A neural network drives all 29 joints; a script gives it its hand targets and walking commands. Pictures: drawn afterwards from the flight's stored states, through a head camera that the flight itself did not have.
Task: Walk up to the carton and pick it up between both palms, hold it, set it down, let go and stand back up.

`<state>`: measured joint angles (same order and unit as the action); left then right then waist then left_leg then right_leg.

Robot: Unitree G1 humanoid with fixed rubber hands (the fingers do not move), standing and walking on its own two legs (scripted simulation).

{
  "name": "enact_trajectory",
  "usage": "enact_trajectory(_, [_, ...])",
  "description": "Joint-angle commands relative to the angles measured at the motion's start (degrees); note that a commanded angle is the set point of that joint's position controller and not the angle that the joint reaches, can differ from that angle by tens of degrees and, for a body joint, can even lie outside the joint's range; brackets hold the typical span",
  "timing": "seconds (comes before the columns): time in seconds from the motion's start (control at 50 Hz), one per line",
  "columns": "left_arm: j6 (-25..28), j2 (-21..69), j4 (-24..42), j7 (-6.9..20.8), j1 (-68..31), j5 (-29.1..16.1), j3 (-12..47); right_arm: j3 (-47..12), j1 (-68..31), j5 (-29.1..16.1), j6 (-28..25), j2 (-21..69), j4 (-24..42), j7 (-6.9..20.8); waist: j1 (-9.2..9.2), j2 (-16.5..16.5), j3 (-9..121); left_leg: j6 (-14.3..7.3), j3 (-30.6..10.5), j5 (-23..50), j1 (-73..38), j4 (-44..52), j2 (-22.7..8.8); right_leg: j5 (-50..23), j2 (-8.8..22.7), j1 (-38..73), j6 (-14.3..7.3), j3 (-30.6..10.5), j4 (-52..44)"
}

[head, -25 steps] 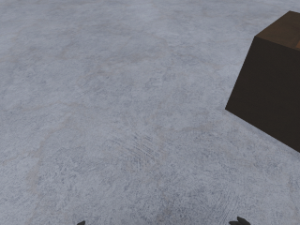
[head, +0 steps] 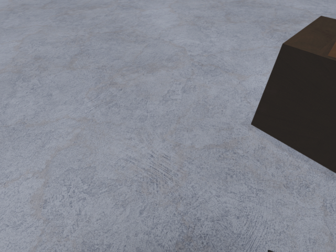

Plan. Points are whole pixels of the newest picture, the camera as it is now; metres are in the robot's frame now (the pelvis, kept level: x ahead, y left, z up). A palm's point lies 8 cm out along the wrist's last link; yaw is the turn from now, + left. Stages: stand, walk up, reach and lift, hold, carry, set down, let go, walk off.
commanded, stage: stand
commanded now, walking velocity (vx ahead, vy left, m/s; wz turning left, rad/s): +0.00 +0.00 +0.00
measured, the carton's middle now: out of the picture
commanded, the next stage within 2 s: walk up in 1.22 s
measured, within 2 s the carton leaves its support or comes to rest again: neither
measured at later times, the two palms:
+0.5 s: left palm out of the picture +0.08 +0.24 -0.11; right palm out of the picture +0.08 -0.24 -0.11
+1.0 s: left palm out of the picture +0.08 +0.24 -0.11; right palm out of the picture +0.07 -0.24 -0.11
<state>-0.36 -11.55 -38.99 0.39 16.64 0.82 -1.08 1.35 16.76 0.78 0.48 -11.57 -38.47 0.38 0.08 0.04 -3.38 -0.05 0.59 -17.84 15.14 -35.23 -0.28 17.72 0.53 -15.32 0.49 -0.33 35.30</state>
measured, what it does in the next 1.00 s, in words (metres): stands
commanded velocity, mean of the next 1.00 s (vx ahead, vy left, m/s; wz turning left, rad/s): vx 0.00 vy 0.00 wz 0.00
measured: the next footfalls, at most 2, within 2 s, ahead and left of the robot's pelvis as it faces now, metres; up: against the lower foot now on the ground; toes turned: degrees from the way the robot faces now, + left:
right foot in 1.76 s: +0.12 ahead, -0.27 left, +0.00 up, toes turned -24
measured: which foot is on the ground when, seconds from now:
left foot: down 0.00-1.00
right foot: down 0.00-1.00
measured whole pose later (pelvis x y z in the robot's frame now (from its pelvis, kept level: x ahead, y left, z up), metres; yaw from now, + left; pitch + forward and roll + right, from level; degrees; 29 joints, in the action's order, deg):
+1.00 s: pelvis +0.00 +0.00 +0.00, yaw -1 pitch -2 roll +0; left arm -0.4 -12.3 -41.9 0.1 17.9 0.5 -0.1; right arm 0.1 18.5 0.6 0.4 -12.8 -41.0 0.0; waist 0.0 -0.4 -2.5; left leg 0.0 0.9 -16.7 14.1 -32.9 -0.4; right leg 16.5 0.5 -14.6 0.7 -1.0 33.1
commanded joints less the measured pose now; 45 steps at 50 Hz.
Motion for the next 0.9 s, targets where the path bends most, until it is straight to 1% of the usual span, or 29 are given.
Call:
enact_trajectory(0.0, [2.0,-8.03,6.15,-0.46,-0.75,-0.05,-2.58,2.56,-0.86,-0.05,-2.14,-8.06,6.14,-0.48,-0.01,-0.04,3.28,-1.9,-5.35,4.98,0.3,7.83,-4.44,-5.63,3.92,0.21,-2.2,-4.67,-7.07])
enact_trajectory(0.16, [1.97,-8.2,5.29,-0.54,0.03,-0.11,-2.46,2.44,-0.14,-0.11,-2.11,-8.22,5.27,-0.55,-0.02,-0.01,2.84,-1.88,-5.43,4.57,0.31,8.41,-4.49,-5.33,3.95,0.12,-2.17,-4.86,-7.61])
enact_trajectory(0.18, [1.98,-8.28,5.4,-0.51,0.01,-0.11,-2.46,2.28,-0.36,0.11,-2.17,-8.42,5.39,-0.56,0.1,-1.21,3.37,-1.72,-5.46,4.74,0.32,8.36,-4.5,-6.54,3.79,0.65,-2.06,-4.72,-7.31])
enact_trajectory(0.2, [1.93,-8.4,5.23,-0.5,-0.01,-0.14,-2.4,2.16,-0.4,0.02,-2.16,-8.39,5.46,-0.58,0.01,-1.29,3.18,-1.8,-5.45,4.38,1.06,8.65,-4.58,-6.81,3.82,1.05,-2.1,-4.71,-7.14])
enact_trajectory(0.3, [1.83,-8.58,5.1,-0.52,0.36,-0.16,-2.29,2.01,0.23,-0.1,-2.04,-8.73,5.13,-0.64,0.01,0.41,2.08,-1.74,-5.36,2.88,0.74,8.79,-4.43,-4.93,3.85,-0.34,-2.21,-5.25,-8.13])
enact_trajectory(0.34, [1.8,-8.51,4.94,-0.53,0.45,-0.24,-2.23,1.95,0.57,-0.05,-2.08,-8.8,4.97,-0.64,-0.13,-0.33,2.33,-1.76,-5.43,3.03,0.8,8.94,-4.45,-4.92,3.81,-0.19,-2.17,-5.07,-8.12])
enact_trajectory(0.44, [1.84,-8.91,4.7,-0.52,0.65,-0.32,-2.19,1.72,0.92,-0.13,-2.12,-9.13,4.69,-0.71,-0.01,0.6,2.71,-1.65,-5.2,4.08,0.27,8.84,-4.5,-5.7,3.83,-0.1,-2.16,-5.09,-8.06])
enact_trajectory(0.5, [1.8,-8.9,4.38,-0.52,0.66,-0.31,-2.11,1.62,1.0,-0.05,-2.1,-8.87,4.43,-0.73,-0.1,0.32,2.89,-1.71,-5.2,4.48,0.2,8.76,-4.62,-6.47,3.93,0.35,-2.29,-5.25,-8.03])
enact_trajectory(0.54, [1.7,-8.81,4.31,-0.53,0.66,-0.3,-2.1,1.56,0.78,-0.13,-2.05,-8.95,4.35,-0.74,0.15,-0.35,2.51,-1.76,-5.26,3.94,0.55,9.22,-4.62,-6.28,3.85,0.36,-2.18,-5.05,-8.03])
enact_trajectory(0.56, [1.72,-8.92,4.22,-0.56,0.7,-0.26,-2.02,1.58,0.88,-0.13,-2.07,-9.09,4.35,-0.74,-0.08,-0.58,3.08,-1.72,-5.25,4.05,0.38,9.25,-4.63,-6.33,3.88,0.56,-2.2,-5.1,-7.99])
enact_trajectory(0.6, [1.71,-9.04,4.04,-0.59,0.77,-0.32,-2.0,1.52,1.19,-0.18,-2.02,-9.2,4.21,-0.73,-0.02,0.34,2.96,-1.7,-5.35,3.88,0.52,9.35,-4.56,-5.9,3.78,0.57,-2.02,-5.06,-8.05])
enact_trajectory(0.64, [1.7,-8.83,3.75,-0.57,1.08,-0.23,-1.96,1.56,1.06,-0.07,-1.97,-9.2,4.14,-0.75,0.11,-0.32,2.2,-1.67,-5.26,4.29,0.4,9.13,-4.6,-6.08,3.89,0.2,-2.11,-5.17,-8.16])
enact_trajectory(0.7, [1.65,-9.21,3.6,-0.62,0.94,-0.33,-2.03,1.47,1.56,-0.15,-1.96,-9.17,3.87,-0.77,-0.06,0.21,1.99,-1.67,-5.23,3.73,0.58,9.47,-4.65,-5.59,3.81,-0.15,-2.07,-5.2,-8.45])
enact_trajectory(0.78, [1.63,-8.96,3.42,-0.62,1.19,-0.22,-1.88,1.47,1.72,-0.28,-1.98,-9.37,3.63,-0.76,-0.05,-0.55,2.31,-1.72,-5.36,3.17,0.72,9.83,-4.7,-5.45,3.75,0.32,-2.08,-5.1,-8.38])
enact_trajectory(0.8, [1.65,-9.0,3.43,-0.63,0.94,-0.24,-1.84,1.39,1.77,-0.29,-2.02,-9.31,3.65,-0.77,-0.1,-0.03,2.44,-1.7,-5.4,3.6,0.8,9.94,-4.75,-6.17,3.7,0.64,-2.09,-4.95,-8.13])
enact_trajectory(0.82, [1.64,-8.97,3.25,-0.62,1.12,-0.26,-1.86,1.44,1.56,-0.24,-2.02,-9.45,3.53,-0.8,0.14,-0.26,2.37,-1.75,-5.38,3.82,0.67,9.78,-4.7,-6.27,3.76,0.43,-1.99,-5.12,-8.28])
enact_trajectory(0.88, [1.72,-9.27,3.07,-0.67,1.13,-0.36,-1.73,1.37,1.86,-0.22,-1.98,-9.33,3.5,-0.81,-0.13,0.29,2.35,-1.75,-5.16,5.33,-0.12,9.41,-4.69,-7.11,3.91,0.33,-2.09,-5.3,-8.37])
